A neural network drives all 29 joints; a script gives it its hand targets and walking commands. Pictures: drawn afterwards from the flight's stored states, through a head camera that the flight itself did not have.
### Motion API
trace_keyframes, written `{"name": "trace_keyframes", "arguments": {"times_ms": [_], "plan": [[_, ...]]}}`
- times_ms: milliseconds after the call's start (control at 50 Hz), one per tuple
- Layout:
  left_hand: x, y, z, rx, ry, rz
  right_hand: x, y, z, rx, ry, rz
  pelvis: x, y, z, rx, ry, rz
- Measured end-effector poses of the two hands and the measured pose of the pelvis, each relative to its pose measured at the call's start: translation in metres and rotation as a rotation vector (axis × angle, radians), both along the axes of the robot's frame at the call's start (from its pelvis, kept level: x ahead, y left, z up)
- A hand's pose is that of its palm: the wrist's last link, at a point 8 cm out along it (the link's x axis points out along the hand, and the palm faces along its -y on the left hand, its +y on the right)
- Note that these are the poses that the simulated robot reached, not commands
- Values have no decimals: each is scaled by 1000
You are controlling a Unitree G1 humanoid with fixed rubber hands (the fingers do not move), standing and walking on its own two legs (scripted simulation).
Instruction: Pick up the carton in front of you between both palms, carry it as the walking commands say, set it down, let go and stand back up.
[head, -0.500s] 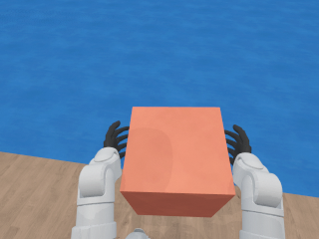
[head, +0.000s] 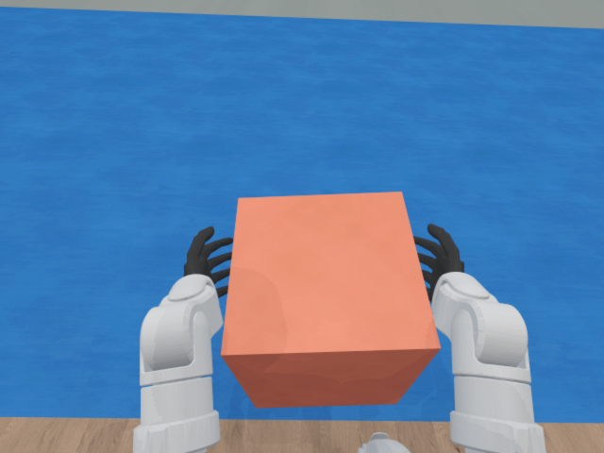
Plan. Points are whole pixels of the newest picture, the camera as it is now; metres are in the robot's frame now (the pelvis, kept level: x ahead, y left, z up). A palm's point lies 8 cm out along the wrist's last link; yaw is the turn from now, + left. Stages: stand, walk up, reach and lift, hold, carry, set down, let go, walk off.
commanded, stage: carry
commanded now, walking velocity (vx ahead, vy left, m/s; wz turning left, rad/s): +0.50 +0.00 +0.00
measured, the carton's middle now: (323, 308) +0.32 -0.01 +0.03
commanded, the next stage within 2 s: none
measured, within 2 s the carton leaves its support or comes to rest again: neither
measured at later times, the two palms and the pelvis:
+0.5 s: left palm (221, 197) +0.59 +0.16 +0.00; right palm (373, 186) +0.62 -0.14 +0.01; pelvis +0.30 -0.02 -0.06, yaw +2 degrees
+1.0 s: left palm (230, 110) +0.91 +0.18 +0.02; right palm (350, 111) +0.90 -0.12 +0.03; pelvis +0.59 +0.04 -0.07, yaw +0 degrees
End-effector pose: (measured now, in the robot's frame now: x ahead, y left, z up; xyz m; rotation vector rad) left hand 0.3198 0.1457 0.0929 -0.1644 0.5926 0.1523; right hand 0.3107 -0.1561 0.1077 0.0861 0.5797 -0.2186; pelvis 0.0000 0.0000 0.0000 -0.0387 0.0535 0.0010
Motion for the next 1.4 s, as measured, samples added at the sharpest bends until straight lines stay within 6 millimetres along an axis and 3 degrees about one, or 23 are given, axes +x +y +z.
{"name": "trace_keyframes", "arguments": {"times_ms": [140, 280, 420, 500, 620, 700, 780, 860, 1000, 1140, 1240, 1300, 1400], "plan": [[85, -2, -6, 32, -12, 6, 84, -4, -7, -12, -11, 3, 83, -5, -13, 28, 0, 5], [179, -6, -41, 73, -18, 36, 189, -7, -56, 22, -18, 47, 184, -11, -65, 36, -26, 35], [225, 13, -87, 12, 115, 106, 263, 14, -95, 27, 118, 100, 253, -23, -64, 40, -3, 27], [269, 18, -88, 8, 96, 119, 308, 20, -99, 34, 100, 110, 295, -21, -59, 41, 15, 40], [351, 27, -78, 22, 35, 100, 384, 28, -91, 21, 38, 103, 369, -7, -60, 39, 29, 37], [412, 42, -72, 31, -28, 94, 445, 42, -84, 13, -26, 102, 428, 9, -72, 24, 30, 33], [479, 55, -79, 39, -61, 55, 503, 55, -85, -18, -58, 81, 483, 24, -93, 42, 23, 14], [526, 50, -82, 43, -9, 10, 531, 48, -89, -6, -5, 32, 518, 35, -87, 29, 26, 16], [591, 35, -77, 12, 33, -9, 584, 34, -82, 12, 34, -23, 588, 40, -70, 12, 18, 6], [664, 31, -61, 33, -18, 26, 671, 29, -63, 6, -18, 19, 663, 24, -67, 12, 9, 8], [718, 20, -65, 60, -25, 42, 734, 19, -77, 17, -25, 63, 722, 4, -86, 36, -13, 28], [737, 13, -74, 74, 24, 45, 758, 14, -93, 33, 25, 86, 739, -1, -86, 28, -13, 31], [749, 10, -86, 51, 98, 75, 776, 11, -106, 73, 100, 81, 761, -7, -75, 53, 3, 35]]}}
